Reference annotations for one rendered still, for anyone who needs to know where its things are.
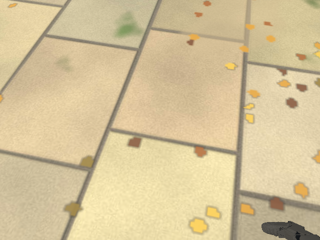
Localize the robot right hand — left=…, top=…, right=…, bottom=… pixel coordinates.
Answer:
left=261, top=221, right=320, bottom=240

